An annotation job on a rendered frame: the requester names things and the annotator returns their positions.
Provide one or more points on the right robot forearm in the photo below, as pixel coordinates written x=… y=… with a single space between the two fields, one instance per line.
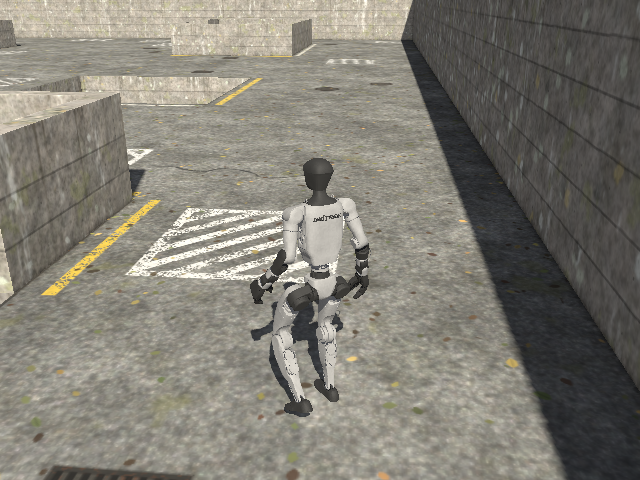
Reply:
x=362 y=260

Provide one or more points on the robot right upper arm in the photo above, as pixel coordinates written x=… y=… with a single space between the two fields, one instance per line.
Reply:
x=359 y=239

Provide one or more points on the robot left hand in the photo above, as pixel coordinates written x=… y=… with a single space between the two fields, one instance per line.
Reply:
x=257 y=291

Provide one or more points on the left robot forearm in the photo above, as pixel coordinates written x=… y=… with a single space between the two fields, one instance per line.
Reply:
x=272 y=274

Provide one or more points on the robot head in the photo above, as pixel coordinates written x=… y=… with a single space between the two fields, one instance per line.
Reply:
x=318 y=172

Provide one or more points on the robot left upper arm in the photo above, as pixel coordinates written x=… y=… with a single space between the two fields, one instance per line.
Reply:
x=291 y=217

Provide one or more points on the robot left shin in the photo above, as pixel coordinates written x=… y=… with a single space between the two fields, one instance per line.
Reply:
x=288 y=365

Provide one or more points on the robot right hand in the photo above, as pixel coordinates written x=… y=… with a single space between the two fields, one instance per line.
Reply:
x=354 y=282

